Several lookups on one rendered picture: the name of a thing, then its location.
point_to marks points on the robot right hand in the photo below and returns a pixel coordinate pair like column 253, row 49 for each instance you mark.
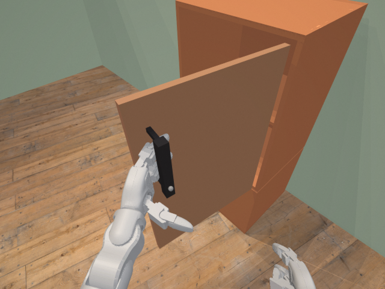
column 296, row 277

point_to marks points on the cupboard door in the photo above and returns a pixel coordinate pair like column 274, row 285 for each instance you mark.
column 217, row 120

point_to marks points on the robot left hand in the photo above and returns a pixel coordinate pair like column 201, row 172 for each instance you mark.
column 139, row 183

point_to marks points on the robot left forearm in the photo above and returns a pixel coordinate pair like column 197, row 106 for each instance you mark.
column 123, row 241

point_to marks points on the handle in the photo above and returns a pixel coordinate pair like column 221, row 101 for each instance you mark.
column 163, row 159

